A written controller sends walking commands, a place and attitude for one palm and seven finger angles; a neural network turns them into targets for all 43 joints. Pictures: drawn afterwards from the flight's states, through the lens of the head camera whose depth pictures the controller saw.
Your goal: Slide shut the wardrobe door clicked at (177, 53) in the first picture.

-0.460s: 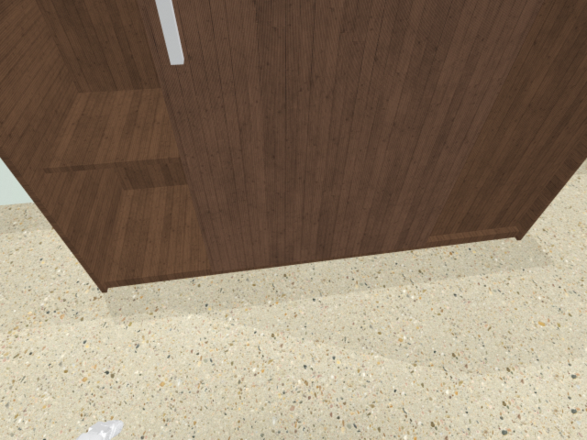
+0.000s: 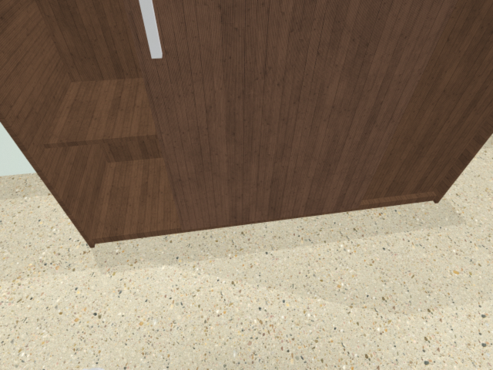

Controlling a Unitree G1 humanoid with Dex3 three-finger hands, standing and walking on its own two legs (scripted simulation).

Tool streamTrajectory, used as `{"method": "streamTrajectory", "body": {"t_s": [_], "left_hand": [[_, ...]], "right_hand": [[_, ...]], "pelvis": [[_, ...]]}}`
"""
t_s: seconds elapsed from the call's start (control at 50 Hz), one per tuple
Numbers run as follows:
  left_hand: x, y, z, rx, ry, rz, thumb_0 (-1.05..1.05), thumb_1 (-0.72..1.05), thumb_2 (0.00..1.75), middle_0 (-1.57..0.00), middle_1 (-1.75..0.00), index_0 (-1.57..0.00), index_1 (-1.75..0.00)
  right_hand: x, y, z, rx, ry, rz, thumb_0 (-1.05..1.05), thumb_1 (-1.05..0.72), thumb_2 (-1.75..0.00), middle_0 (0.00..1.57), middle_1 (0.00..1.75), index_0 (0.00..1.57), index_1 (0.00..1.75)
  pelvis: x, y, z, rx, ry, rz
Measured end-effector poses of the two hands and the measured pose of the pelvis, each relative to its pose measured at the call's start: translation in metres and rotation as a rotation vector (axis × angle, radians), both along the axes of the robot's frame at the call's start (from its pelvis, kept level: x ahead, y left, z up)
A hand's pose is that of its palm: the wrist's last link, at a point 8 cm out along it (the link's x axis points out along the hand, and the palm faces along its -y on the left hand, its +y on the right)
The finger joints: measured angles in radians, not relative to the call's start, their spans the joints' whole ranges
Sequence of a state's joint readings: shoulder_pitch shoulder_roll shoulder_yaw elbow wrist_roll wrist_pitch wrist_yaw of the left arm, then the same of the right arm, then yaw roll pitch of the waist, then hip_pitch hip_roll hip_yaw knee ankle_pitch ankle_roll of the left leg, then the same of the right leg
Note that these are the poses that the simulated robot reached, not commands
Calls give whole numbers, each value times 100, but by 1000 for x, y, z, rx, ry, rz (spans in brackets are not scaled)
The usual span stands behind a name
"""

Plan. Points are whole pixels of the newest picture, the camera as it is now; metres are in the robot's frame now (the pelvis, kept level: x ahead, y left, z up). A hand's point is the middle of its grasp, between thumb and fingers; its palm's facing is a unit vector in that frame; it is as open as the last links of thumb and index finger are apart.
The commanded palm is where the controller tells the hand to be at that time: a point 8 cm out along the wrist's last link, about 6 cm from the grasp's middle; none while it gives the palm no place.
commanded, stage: stand and wait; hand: right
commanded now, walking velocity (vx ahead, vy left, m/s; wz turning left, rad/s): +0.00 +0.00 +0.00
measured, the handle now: (147, 3) +0.81 +0.28 +0.25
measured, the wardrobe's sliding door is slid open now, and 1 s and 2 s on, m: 0.41 0.41 0.41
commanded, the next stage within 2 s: look at it before walking up in 0.48 s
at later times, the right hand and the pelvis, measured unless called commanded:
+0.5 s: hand out of the picture +0.07 -0.24 -0.15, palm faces -0.03 +0.94 -0.33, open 7.4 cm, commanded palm none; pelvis -0.01 +0.01 +0.00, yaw +0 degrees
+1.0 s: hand out of the picture +0.08 -0.24 -0.15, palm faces -0.03 +0.94 -0.33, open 7.4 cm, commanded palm none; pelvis +0.00 +0.01 +0.00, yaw +0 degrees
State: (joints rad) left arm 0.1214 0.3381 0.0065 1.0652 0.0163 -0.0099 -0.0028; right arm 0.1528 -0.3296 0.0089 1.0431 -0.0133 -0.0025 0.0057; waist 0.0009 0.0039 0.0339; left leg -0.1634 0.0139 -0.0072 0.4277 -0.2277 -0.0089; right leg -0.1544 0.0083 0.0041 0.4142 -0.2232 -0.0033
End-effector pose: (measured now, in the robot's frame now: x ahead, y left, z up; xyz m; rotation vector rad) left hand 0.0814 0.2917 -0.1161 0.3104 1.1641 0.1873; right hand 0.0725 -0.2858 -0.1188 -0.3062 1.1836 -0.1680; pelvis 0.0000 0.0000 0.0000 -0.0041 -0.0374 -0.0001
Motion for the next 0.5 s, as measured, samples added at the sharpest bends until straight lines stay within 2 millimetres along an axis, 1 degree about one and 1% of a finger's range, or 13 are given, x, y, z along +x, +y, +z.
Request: {"method": "streamTrajectory", "body": {"t_s": [0.12, 0.22, 0.36, 0.5], "left_hand": [[-20, 8, -2, 8, 45, 20, 0, 90, 90, -20, -30, -21, -30], [-30, 10, -2, 7, 61, 28, 0, 90, 90, -20, -30, -21, -30], [-34, 10, -4, 0, 65, 26, 0, 90, 90, -20, -30, -21, -30], [-33, 8, -4, -6, 65, 23, 0, 90, 90, -20, -30, -21, -30]], "right_hand": [[-10, -2, 1, -12, 22, -10, 1, -90, -89, 20, 30, 20, 30], [-13, -3, 2, -18, 22, -10, 1, -90, -89, 20, 30, 20, 30], [-12, -1, 4, -17, 13, -5, 1, -91, -89, 20, 30, 20, 30], [-10, 1, 4, -12, 11, 0, 1, -90, -89, 20, 30, 20, 30]], "pelvis": [[-4, 3, 1, 1, -6, -1], [-7, 4, 2, 1, -8, -1], [-11, 6, 2, 1, -4, -1], [-11, 6, 2, 1, 1, -1]]}}
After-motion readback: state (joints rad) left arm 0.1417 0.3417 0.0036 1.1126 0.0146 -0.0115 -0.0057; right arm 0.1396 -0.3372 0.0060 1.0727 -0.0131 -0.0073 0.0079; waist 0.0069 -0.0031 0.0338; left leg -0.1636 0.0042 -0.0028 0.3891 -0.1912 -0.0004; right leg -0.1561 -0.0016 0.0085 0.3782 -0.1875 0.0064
